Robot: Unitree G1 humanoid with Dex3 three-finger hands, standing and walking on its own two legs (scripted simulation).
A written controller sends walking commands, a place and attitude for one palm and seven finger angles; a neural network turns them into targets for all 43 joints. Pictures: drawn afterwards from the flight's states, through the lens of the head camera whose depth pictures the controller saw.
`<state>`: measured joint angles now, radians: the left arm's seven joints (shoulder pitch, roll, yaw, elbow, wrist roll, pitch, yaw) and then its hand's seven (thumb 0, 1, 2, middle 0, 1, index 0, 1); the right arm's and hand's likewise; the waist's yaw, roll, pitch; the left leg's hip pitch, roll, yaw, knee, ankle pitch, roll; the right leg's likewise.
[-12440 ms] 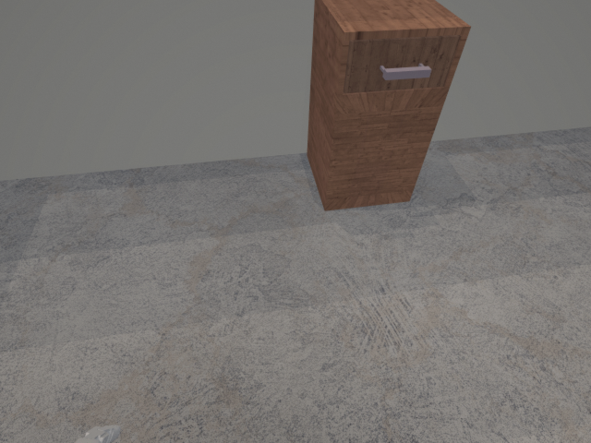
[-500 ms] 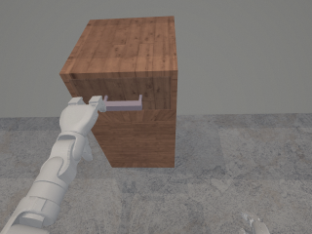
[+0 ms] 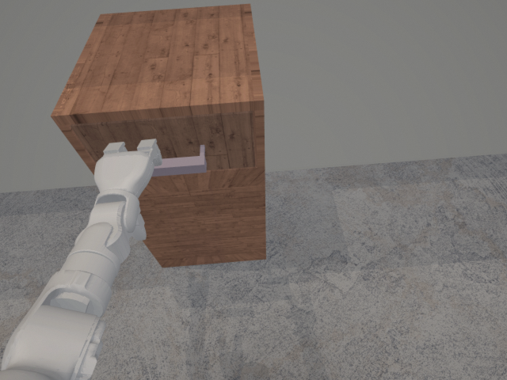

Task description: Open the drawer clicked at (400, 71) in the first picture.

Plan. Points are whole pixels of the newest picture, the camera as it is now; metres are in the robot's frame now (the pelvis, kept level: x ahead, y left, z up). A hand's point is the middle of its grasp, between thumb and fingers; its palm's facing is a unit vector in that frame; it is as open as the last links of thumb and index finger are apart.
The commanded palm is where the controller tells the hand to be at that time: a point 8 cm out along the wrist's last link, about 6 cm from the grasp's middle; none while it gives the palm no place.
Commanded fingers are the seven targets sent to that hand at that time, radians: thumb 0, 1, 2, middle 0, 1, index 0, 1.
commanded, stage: move the hooked fingers above the handle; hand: left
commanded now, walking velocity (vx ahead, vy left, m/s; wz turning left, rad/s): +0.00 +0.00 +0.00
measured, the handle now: (171, 159) +0.58 +0.20 -0.06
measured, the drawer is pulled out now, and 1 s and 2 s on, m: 0.00 0.00 0.00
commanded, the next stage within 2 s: none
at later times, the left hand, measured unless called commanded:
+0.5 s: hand (160, 170) +0.49 +0.19 +0.01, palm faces -0.08 +0.00 -1.00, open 13.8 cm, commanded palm +0.49 +0.19 +0.06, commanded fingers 0.00 -0.50 0.30 -0.30 -1.20 -0.30 -1.20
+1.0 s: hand (156, 168) +0.50 +0.21 +0.00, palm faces -0.11 -0.05 -0.99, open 13.8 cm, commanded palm +0.50 +0.20 +0.06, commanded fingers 0.00 -0.50 0.30 -0.30 -1.20 -0.30 -1.20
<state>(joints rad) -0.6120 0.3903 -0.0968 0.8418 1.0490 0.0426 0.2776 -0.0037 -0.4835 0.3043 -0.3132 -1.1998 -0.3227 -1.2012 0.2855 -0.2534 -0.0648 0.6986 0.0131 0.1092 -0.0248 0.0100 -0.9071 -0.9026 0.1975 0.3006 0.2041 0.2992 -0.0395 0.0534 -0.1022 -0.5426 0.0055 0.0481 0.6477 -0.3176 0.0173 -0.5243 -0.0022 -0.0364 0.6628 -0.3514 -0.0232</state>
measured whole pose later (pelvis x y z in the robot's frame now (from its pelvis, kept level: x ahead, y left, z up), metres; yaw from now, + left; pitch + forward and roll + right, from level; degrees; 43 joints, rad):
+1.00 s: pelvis +0.01 +0.02 -0.02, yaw -1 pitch +21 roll -2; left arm -0.88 0.45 -0.06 1.13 1.06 0.00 0.29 0.00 -0.48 0.30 -0.32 -1.20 -0.32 -1.20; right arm 0.42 -0.23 -0.06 0.75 -0.03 0.09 0.00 0.01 -0.91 -0.90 0.20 0.30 0.21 0.30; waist -0.15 0.06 -0.16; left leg -0.78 0.03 0.04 0.79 -0.38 0.04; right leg -0.73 0.01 -0.04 0.73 -0.37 0.00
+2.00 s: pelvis +0.00 +0.01 -0.02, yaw -1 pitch +23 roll -2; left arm -0.99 0.47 -0.04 1.22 1.09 0.03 0.39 0.00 -0.48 0.30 -0.31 -1.20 -0.32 -1.20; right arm 0.36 -0.27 -0.05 0.73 -0.03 0.08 -0.01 0.00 -0.91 -0.90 0.20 0.30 0.21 0.30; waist -0.18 0.05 -0.15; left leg -0.85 0.03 0.03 0.83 -0.38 0.03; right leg -0.80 0.02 -0.05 0.78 -0.38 -0.01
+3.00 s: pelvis +0.00 +0.02 -0.02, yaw -2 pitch +22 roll -2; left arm -0.93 0.48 -0.07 1.18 1.02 0.07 0.24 0.00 -0.48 0.30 -0.31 -1.20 -0.32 -1.20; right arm 0.41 -0.24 -0.04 0.73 -0.02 0.08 -0.02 0.01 -0.91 -0.90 0.20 0.30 0.21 0.30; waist -0.16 0.07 -0.14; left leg -0.81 0.03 0.05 0.79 -0.36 0.04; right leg -0.77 0.02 -0.03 0.75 -0.36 0.00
